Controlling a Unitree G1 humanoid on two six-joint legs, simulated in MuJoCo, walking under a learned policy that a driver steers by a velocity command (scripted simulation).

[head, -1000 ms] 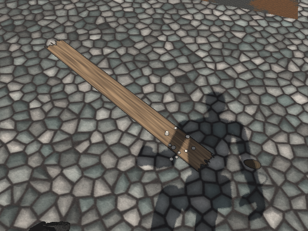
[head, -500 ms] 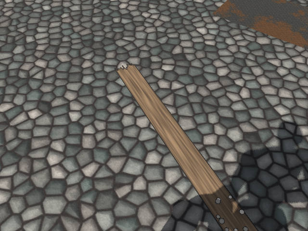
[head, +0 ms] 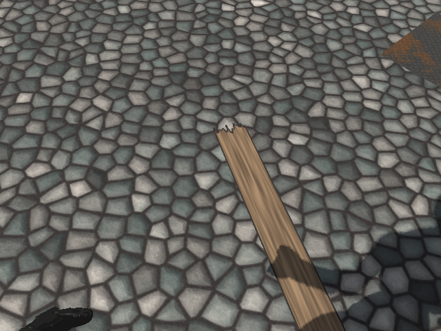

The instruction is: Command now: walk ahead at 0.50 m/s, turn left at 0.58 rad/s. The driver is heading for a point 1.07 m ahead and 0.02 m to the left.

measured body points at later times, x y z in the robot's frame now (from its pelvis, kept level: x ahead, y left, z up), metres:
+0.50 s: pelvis +0.27 -0.03 +0.00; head +0.30 -0.02 +0.45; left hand +0.21 +0.25 -0.13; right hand +0.53 -0.22 -0.09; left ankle +0.37 +0.17 -0.69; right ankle +0.23 -0.15 -0.75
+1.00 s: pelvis +0.52 +0.10 +0.00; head +0.54 +0.12 +0.45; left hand +0.59 +0.40 -0.11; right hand +0.65 -0.15 -0.11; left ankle +0.44 +0.17 -0.75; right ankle +0.73 -0.02 -0.68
